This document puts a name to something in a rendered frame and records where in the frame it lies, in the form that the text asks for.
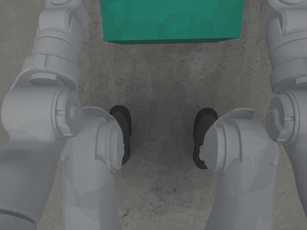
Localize robot right shin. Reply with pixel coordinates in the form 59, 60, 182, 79
199, 108, 279, 170

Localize robot left shin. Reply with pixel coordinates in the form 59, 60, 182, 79
60, 106, 125, 163

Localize carton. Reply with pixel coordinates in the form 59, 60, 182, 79
100, 0, 244, 45

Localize left robot forearm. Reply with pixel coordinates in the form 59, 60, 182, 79
1, 0, 90, 126

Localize robot shin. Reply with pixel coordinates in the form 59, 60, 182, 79
199, 108, 279, 170
60, 106, 125, 163

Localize right robot upper arm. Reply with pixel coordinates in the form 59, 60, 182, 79
265, 90, 307, 217

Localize right robot forearm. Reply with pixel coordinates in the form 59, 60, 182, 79
259, 0, 307, 95

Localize left robot upper arm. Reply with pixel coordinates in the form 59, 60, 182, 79
0, 86, 84, 230

